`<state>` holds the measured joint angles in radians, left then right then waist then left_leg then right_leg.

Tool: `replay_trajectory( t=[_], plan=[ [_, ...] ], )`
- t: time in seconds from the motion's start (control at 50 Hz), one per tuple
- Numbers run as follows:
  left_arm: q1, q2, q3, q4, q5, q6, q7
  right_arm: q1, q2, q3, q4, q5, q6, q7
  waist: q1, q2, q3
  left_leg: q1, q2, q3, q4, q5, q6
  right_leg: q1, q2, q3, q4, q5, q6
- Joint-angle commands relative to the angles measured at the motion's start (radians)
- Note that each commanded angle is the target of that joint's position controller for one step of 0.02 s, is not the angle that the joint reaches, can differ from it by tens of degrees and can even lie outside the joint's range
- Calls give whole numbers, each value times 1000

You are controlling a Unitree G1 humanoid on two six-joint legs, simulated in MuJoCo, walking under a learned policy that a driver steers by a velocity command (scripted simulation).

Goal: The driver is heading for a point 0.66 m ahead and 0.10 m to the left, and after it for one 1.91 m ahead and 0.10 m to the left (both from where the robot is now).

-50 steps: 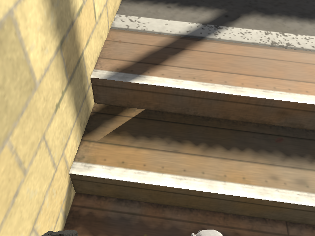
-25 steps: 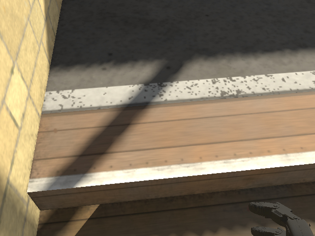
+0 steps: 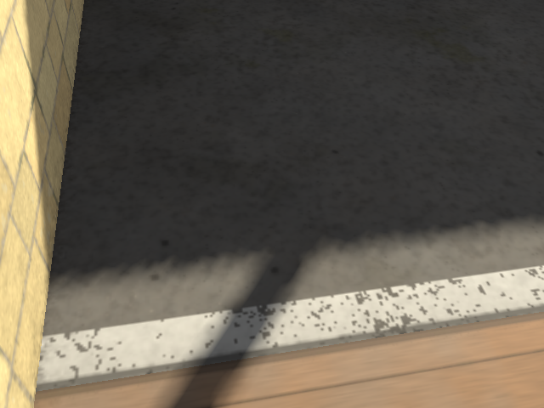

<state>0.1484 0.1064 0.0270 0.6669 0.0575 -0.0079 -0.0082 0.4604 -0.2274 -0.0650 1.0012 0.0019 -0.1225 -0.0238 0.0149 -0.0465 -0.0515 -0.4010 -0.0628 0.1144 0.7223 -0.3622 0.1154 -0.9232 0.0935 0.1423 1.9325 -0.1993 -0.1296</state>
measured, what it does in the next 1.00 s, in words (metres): climbs, turning left: right foot 0.15 m higher, then left foot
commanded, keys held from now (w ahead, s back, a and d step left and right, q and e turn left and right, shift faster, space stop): w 0.20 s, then w+q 0.48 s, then q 0.16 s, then e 0.16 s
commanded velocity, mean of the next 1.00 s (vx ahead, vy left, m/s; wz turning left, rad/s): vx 0.43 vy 0.00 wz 0.27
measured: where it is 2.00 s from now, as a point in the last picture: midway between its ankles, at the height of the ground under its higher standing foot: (280, 328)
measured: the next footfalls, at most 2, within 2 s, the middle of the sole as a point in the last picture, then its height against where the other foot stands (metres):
right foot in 0.34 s outside the picture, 0.15 m higher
left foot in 0.86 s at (232, 313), level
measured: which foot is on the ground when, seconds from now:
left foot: down 0.00-0.34, up 0.36-0.84, down 0.86-1.00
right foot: up 0.00-0.32, down 0.34-0.86, up 0.88-1.00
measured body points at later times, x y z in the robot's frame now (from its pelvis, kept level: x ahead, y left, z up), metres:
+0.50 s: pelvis +0.34 -0.04 +0.12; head +0.35 -0.02 +0.57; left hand +0.43 +0.22 -0.01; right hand +0.45 -0.29 +0.01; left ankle +0.22 +0.06 -0.43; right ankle +0.40 -0.11 -0.56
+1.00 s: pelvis +0.60 +0.04 +0.17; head +0.63 +0.06 +0.61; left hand +0.60 +0.29 +0.03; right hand +0.77 -0.18 +0.05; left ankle +0.66 +0.10 -0.56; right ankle +0.55 -0.13 -0.46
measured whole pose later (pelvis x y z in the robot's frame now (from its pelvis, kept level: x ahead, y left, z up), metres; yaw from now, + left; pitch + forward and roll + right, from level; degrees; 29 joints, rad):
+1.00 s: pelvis +0.60 +0.04 +0.17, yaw +18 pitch +1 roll -1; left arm 0.26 0.20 0.04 0.81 0.02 -0.07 0.02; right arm 0.27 -0.23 -0.06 0.76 -0.02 -0.04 -0.02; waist 0.01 0.00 0.07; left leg -0.39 -0.08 0.08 0.50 -0.13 0.13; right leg -0.43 -0.01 0.03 1.25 -0.41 0.01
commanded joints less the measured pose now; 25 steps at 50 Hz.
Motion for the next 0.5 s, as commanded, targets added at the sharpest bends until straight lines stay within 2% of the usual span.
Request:
replay_trajectory(
  t=[0.02, 0.04, 0.06, 0.08, 0.1, 0.12, 0.14, 0.16, 0.18, 0.2, 0.22, 0.24, 0.26, 0.28, 0.3, 0.32, 0.34, 0.36, 0.38, 0.4, 0.42, 0.44, 0.46, 0.48, 0.5],
  plan=[
    [10, 17, -3, -45, -7, 2, -4, -54, 10, 22, -78, -16, -18, 7, 59, 51, 116, 14, 203, -343, -412, -61, 86, -239, -72, -85, -13, 19, 22],
    [-48, 5, -9, -69, -4, 2, -7, -47, -12, 19, -87, -17, -20, 6, 50, 76, 132, -4, 201, -331, -437, -31, 87, -268, -86, -123, -19, 33, 35],
    [-77, -33, -17, -67, -5, 7, 1, 20, -18, 16, -72, -17, -24, 3, 22, 121, 125, 42, 221, -355, -448, -20, 120, -342, -83, -164, 115, 6, 36],
    [-136, -43, -23, -97, -10, 10, 9, 50, -26, 15, -67, -9, -27, -1, 17, 131, 151, 87, 229, -365, -470, -27, 130, -423, -107, -161, 133, -39, 33],
    [-193, -65, -30, -117, -9, 8, 15, 97, -30, 13, -55, -8, -33, 0, -7, 154, 169, 170, 253, -402, -480, -39, 145, -549, -115, -166, 240, -99, 23],
    [-195, -56, -35, -129, -13, -7, 19, 129, -38, 11, -58, -30, -31, -7, -11, 139, 188, 243, 281, -389, -483, -4, 138, -612, -129, -166, 229, -131, 32],
    [-248, -61, -43, -152, -22, -12, 17, 149, -31, 15, -53, -35, -29, -11, -23, 126, 197, 283, 285, -382, -492, 47, 127, -656, -139, -175, 210, -160, 27],
    [-310, -65, -54, -189, -25, -19, 8, 176, -25, 16, -43, -37, -21, -17, -38, 115, 198, 312, 261, -347, -521, 51, 102, -653, -159, -211, 87, -175, 32],
    [-347, -65, -59, -221, -22, -20, -3, 193, -11, 17, -31, -28, -5, -27, -44, 98, 201, 320, 247, -328, -540, 103, 83, -620, -179, -214, -25, -175, 33],
    [-335, -50, -60, -220, -17, -12, -19, 211, -6, 17, -37, -22, 11, -36, -64, 70, 154, 319, 232, -280, -594, 265, 86, -486, -171, -285, -173, -121, 37],
    [-314, -62, -66, -229, -34, -15, -26, 216, 8, 18, -22, 2, 25, -36, -61, 120, 147, 273, 233, -251, -656, 451, 90, -323, -189, -277, -303, -132, 28],
    [-305, -64, -65, -218, -47, -4, -28, 244, 25, 23, -22, 6, 31, -37, -92, 101, 99, 305, 221, -219, -691, 654, 96, -183, -154, -346, -405, -139, 24],
    [-249, -73, -63, -218, -74, -8, -26, 199, -5, 23, -36, 1, 21, -31, -39, 152, 84, 316, 249, -176, -662, 1042, 87, -8, -132, -351, -561, -152, -10],
    [-178, -52, -51, -192, -86, -13, -21, 164, -48, 18, -53, -4, 14, -23, 6, 154, 17, 333, 268, -135, -586, 1474, 72, 188, -60, -388, -653, -174, -33],
    [-127, -15, -30, -172, -99, -4, -12, 180, -119, 6, -65, -11, 8, -18, 45, 209, -79, 403, 293, -146, -465, 1686, 88, 327, 7, -399, -734, -265, -37],
    [1, 36, -6, -126, -93, 0, -4, 158, -169, -9, -72, -1, 0, -9, 123, 244, -163, 482, 315, -157, -287, 1825, 84, 449, 27, -359, -816, -267, -52],
    [136, 95, 17, -93, -75, 0, 2, 84, -202, -25, -98, 31, -16, 14, 211, 254, -235, 438, 305, -142, -83, 1756, 56, 650, 1, -278, -967, -163, -73],
    [216, 185, 56, -46, -31, -15, 14, 96, -126, -19, -163, 76, -33, 42, 194, 146, -328, 145, 179, -147, 262, 1378, 18, 879, -184, 132, -1110, -437, -130],
    [254, 290, 98, -3, -26, -15, 3, 53, -58, -27, -232, 60, -40, 68, 158, -122, -360, -80, -47, -213, 660, 210, -30, 958, -434, 749, -1520, -467, -188],
    [166, 245, 90, 2, -39, -20, -3, 48, -67, -46, -255, 15, -45, 68, 85, -75, -308, -161, -2, -343, 895, 178, -14, 876, -442, 798, -1598, -347, -185],
    [81, 179, 73, 16, -44, -32, -6, 21, -41, -42, -279, 7, -37, 58, 35, -8, -154, -210, 28, -270, 1021, 197, -4, 708, -442, 634, -1583, -287, -206],
    [69, 118, 59, 61, -46, -55, -1, -78, 14, -31, -314, -14, -16, 38, 24, 109, -11, -300, 70, -236, 1064, 170, 16, 613, -417, 477, -1540, -252, -179],
    [90, 58, 37, 106, -34, -80, -1, -127, 59, -11, -339, -20, 6, 25, -13, 146, 66, -346, 94, -247, 1061, 142, 29, 532, -419, 349, -1510, -159, -150],
    [98, 11, 22, 137, -21, -96, -1, -107, 88, 5, -342, -17, 30, 19, -57, 134, 90, -339, 105, -262, 1067, 148, 38, 471, -399, 237, -1525, -75, -107],
    [120, 20, 22, 166, -15, -108, -5, -90, 101, 16, -350, -11, 51, 18, -89, 98, 103, -362, 109, -274, 1019, 125, 43, 466, -377, 135, -1547, -49, -68]
  ],
)
Velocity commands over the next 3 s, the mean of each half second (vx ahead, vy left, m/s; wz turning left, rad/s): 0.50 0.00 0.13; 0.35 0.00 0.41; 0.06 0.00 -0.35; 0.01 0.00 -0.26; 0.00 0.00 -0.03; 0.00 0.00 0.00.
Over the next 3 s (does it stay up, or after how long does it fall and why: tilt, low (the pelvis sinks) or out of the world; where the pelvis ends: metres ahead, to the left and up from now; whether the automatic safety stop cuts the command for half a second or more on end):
stays up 0.68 -0.03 0.18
